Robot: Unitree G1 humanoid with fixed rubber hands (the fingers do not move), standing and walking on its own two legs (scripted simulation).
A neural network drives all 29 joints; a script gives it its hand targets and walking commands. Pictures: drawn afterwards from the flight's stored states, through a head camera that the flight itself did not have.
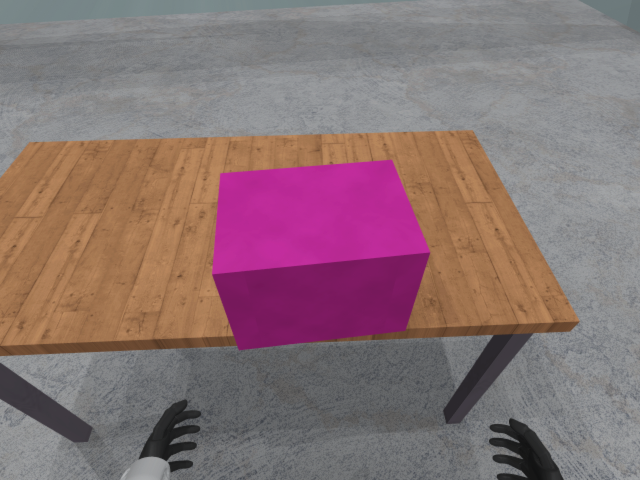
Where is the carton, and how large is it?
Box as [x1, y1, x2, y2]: [212, 160, 429, 349]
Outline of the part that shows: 391,160 220,173 212,275 239,349 405,330 426,264 429,250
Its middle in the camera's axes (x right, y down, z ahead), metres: -0.01 +0.03 +0.64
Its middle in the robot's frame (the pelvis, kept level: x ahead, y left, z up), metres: +0.46 +0.02 -0.02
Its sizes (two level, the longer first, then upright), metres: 0.281 0.203 0.207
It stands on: a table, 0.65 m high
